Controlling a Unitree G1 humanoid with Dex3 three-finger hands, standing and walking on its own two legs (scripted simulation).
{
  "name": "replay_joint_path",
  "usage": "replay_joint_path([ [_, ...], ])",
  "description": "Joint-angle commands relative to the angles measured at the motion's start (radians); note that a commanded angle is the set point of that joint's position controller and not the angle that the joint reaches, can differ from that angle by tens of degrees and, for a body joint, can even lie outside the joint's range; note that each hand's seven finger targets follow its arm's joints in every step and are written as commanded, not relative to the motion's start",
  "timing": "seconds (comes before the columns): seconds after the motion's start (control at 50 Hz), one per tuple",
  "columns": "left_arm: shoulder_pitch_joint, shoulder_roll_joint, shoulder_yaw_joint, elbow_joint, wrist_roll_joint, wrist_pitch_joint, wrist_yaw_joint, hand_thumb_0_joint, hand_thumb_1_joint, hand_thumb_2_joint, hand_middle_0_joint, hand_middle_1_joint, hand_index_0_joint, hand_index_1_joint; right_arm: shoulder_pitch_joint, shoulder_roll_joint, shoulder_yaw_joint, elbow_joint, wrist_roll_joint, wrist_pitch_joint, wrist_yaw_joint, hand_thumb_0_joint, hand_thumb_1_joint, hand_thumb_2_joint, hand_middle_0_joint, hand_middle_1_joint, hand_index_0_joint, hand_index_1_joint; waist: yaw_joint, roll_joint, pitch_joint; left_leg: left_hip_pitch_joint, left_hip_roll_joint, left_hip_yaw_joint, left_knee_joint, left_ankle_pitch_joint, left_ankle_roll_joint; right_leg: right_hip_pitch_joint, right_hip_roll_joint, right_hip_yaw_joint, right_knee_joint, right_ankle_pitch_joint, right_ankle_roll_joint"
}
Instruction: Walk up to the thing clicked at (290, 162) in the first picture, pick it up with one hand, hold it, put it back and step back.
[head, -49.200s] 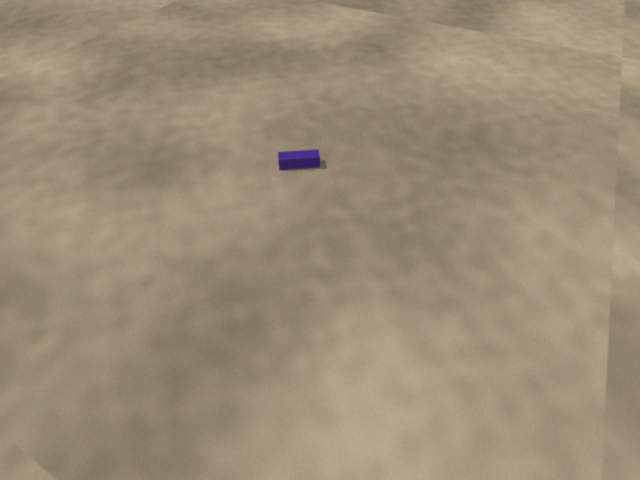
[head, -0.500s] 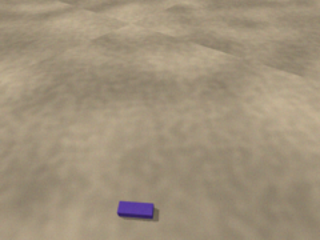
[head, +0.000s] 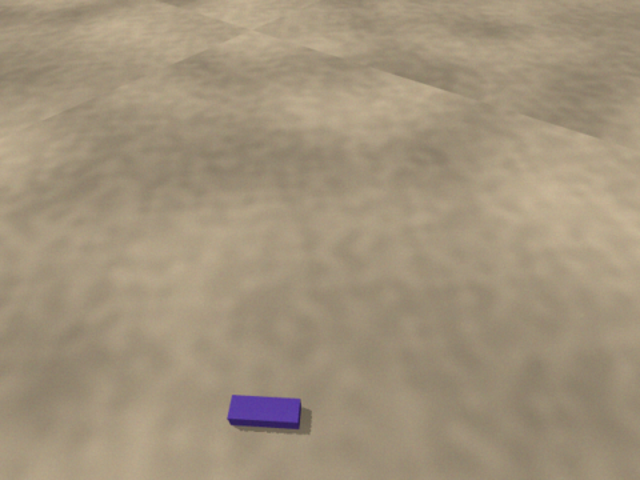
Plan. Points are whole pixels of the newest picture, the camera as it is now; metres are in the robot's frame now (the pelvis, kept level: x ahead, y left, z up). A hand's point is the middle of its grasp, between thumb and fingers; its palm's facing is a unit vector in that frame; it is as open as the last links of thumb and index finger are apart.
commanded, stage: stand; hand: left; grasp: from above
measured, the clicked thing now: (265, 412) +0.45 +0.20 -0.75
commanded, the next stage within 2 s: step back in 1.14 s
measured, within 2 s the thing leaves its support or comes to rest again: neither
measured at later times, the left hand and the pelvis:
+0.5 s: hand out of the picture +0.09 +0.23 -0.16, palm faces +0.00 -0.95 -0.31, open 7.3 cm; pelvis +0.02 +0.00 +0.00, yaw -1 degrees
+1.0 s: hand out of the picture +0.10 +0.24 -0.15, palm faces -0.01 -0.94 -0.34, open 7.3 cm; pelvis +0.02 -0.01 +0.00, yaw -1 degrees
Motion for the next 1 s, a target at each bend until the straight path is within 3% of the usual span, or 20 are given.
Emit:
replay_joint_path([
  [0.0, -0.035, 0.172, 0.031, -0.05, -0.009, -0.019, 0.016, 0.0, 0.9, 0.9, -0.2, -0.3, -0.2, -0.301, -0.039, -0.173, -0.019, -0.047, 0.005, -0.029, -0.018, 0.0, -0.9, -0.9, 0.2, 0.3, 0.2, 0.3, 0.001, 0.003, -0.059, -0.006, 0.088, -0.079, -0.084, 0.08, 0.04, 0.019, -0.098, 0.091, -0.07, 0.077, -0.026],
  [0.06, -0.038, 0.172, 0.029, -0.041, -0.01, -0.016, 0.015, 0.0, 0.9, 0.9, -0.2, -0.3, -0.2, -0.301, -0.029, -0.163, -0.014, -0.034, 0.007, -0.026, -0.02, 0.0, -0.9, -0.9, 0.2, 0.3, 0.2, 0.3, -0.001, -0.017, -0.04, -0.018, 0.083, -0.075, -0.094, 0.066, 0.037, 0.02, -0.092, 0.087, -0.076, 0.062, -0.024],
  [0.12, -0.042, 0.168, 0.028, -0.045, -0.01, -0.016, 0.016, 0.0, 0.9, 0.9, -0.2, -0.3, -0.2, -0.301, -0.026, -0.163, -0.012, -0.033, 0.006, -0.026, -0.021, 0.0, -0.9, -0.9, 0.2, 0.3, 0.2, 0.3, -0.005, -0.009, -0.065, 0.01, 0.087, -0.063, -0.085, 0.118, 0.034, 0.034, -0.098, 0.09, -0.072, 0.133, -0.024],
  [0.16, -0.026, 0.153, 0.022, -0.033, -0.011, -0.014, 0.016, 0.0, 0.9, 0.9, -0.2, -0.3, -0.2, -0.301, -0.039, -0.155, -0.01, -0.029, 0.008, -0.024, -0.02, 0.0, -0.9, -0.9, 0.2, 0.3, 0.2, 0.3, 0.002, -0.016, -0.041, 0.007, 0.084, -0.068, -0.09, 0.097, 0.033, 0.016, -0.092, 0.087, -0.079, 0.102, -0.023],
  [0.22, -0.042, 0.175, 0.03, -0.046, -0.008, -0.021, 0.018, 0.0, 0.9, 0.9, -0.2, -0.3, -0.2, -0.301, -0.05, -0.189, -0.021, -0.037, 0.005, -0.028, -0.022, 0.0, -0.9, -0.9, 0.2, 0.3, 0.2, 0.3, -0.002, -0.01, -0.057, 0.037, 0.095, -0.064, -0.071, 0.171, 0.032, 0.019, -0.101, 0.092, -0.071, 0.185, -0.023],
  [0.26, -0.046, 0.172, 0.031, -0.045, -0.01, -0.02, 0.019, 0.0, 0.9, 0.9, -0.2, -0.3, -0.2, -0.301, -0.036, -0.168, -0.016, -0.031, 0.006, -0.027, -0.023, 0.0, -0.9, -0.9, 0.2, 0.3, 0.2, 0.3, -0.008, 0.0, -0.076, 0.033, 0.092, -0.059, -0.081, 0.156, 0.032, 0.037, -0.1, 0.093, -0.069, 0.177, -0.023],
  [0.3, -0.049, 0.185, 0.036, -0.047, -0.009, -0.02, 0.018, 0.0, 0.9, 0.9, -0.2, -0.3, -0.2, -0.301, -0.052, -0.184, -0.02, -0.035, 0.004, -0.03, -0.022, 0.0, -0.9, -0.9, 0.2, 0.3, 0.2, 0.3, -0.003, 0.0, -0.049, 0.01, 0.092, -0.061, -0.093, 0.103, 0.031, 0.021, -0.1, 0.096, -0.081, 0.128, -0.02],
  [0.34, -0.048, 0.158, 0.03, -0.043, -0.008, -0.02, 0.018, 0.0, 0.9, 0.9, -0.2, -0.3, -0.2, -0.301, -0.061, -0.162, -0.018, -0.036, 0.007, -0.03, -0.021, 0.0, -0.9, -0.9, 0.2, 0.3, 0.2, 0.3, -0.003, -0.009, -0.069, 0.033, 0.097, -0.061, -0.088, 0.157, 0.031, 0.028, -0.096, 0.085, -0.064, 0.165, -0.024],
  [0.4, -0.063, 0.194, 0.04, -0.057, -0.007, -0.029, 0.02, 0.0, 0.9, 0.9, -0.2, -0.3, -0.2, -0.301, -0.057, -0.195, -0.027, -0.044, 0.004, -0.033, -0.021, 0.0, -0.9, -0.9, 0.2, 0.3, 0.2, 0.3, -0.009, -0.014, -0.093, 0.045, 0.101, -0.057, -0.07, 0.205, 0.033, 0.049, -0.105, 0.09, -0.061, 0.231, -0.02],
  [0.48, -0.061, 0.191, 0.039, -0.054, -0.009, -0.026, 0.017, 0.0, 0.9, 0.9, -0.2, -0.3, -0.2, -0.301, -0.07, -0.183, -0.024, -0.043, 0.006, -0.031, -0.021, 0.0, -0.9, -0.9, 0.2, 0.3, 0.2, 0.3, -0.005, -0.004, -0.063, 0.033, 0.098, -0.058, -0.085, 0.13, 0.029, 0.02, -0.101, 0.092, -0.078, 0.157, -0.02],
  [0.62, -0.074, 0.205, 0.04, -0.065, -0.01, -0.028, 0.016, 0.0, 0.9, 0.9, -0.2, -0.3, -0.2, -0.3, -0.075, -0.203, -0.028, -0.048, 0.006, -0.032, -0.019, 0.0, -0.9, -0.9, 0.2, 0.3, 0.2, 0.3, -0.006, -0.004, -0.092, 0.049, 0.106, -0.054, -0.077, 0.188, 0.03, 0.047, -0.106, 0.092, -0.062, 0.22, -0.027],
  [0.66, -0.078, 0.214, 0.039, -0.064, -0.01, -0.029, 0.014, 0.0, 0.9, 0.9, -0.2, -0.3, -0.2, -0.3, -0.077, -0.199, -0.024, -0.048, 0.007, -0.03, -0.016, 0.0, -0.9, -0.9, 0.2, 0.3, 0.2, 0.3, -0.008, -0.022, -0.06, 0.028, 0.102, -0.059, -0.091, 0.141, 0.027, 0.031, -0.103, 0.094, -0.078, 0.158, -0.025],
  [0.74, -0.086, 0.216, 0.037, -0.07, -0.011, -0.026, 0.012, 0.0, 0.9, 0.9, -0.2, -0.3, -0.2, -0.3, -0.082, -0.215, -0.025, -0.046, 0.008, -0.03, -0.016, 0.0, -0.9, -0.9, 0.2, 0.3, 0.2, 0.3, -0.006, 0.005, -0.06, 0.024, 0.103, -0.059, -0.098, 0.109, 0.027, 0.025, -0.102, 0.099, -0.087, 0.136, -0.026],
  [0.82, -0.089, 0.228, 0.038, -0.071, -0.013, -0.029, 0.011, 0.0, 0.9, 0.9, -0.2, -0.3, -0.2, -0.3, -0.084, -0.216, -0.025, -0.05, 0.007, -0.03, -0.013, 0.0, -0.9, -0.9, 0.2, 0.3, 0.2, 0.3, -0.009, -0.009, -0.079, 0.046, 0.108, -0.058, -0.091, 0.139, 0.029, 0.031, -0.105, 0.1, -0.08, 0.172, -0.029],
  [0.88, -0.091, 0.234, 0.037, -0.071, -0.012, -0.031, 0.01, 0.0, 0.9, 0.9, -0.2, -0.3, -0.2, -0.3, -0.08, -0.219, -0.025, -0.052, 0.007, -0.028, -0.011, 0.0, -0.9, -0.9, 0.2, 0.3, 0.2, 0.3, -0.014, -0.022, -0.069, 0.037, 0.104, -0.053, -0.095, 0.093, 0.03, 0.021, -0.105, 0.106, -0.093, 0.127, -0.029],
  [0.98, -0.092, 0.24, 0.038, -0.074, -0.014, -0.031, 0.008, 0.0, 0.9, 0.9, -0.2, -0.3, -0.2, -0.3, -0.087, -0.221, -0.024, -0.054, 0.007, -0.032, -0.011, 0.0, -0.9, -0.9, 0.2, 0.3, 0.2, 0.3, -0.01, -0.006, -0.075, 0.043, 0.109, -0.056, -0.098, 0.118, 0.027, 0.026, -0.104, 0.107, -0.083, 0.148, -0.033],
])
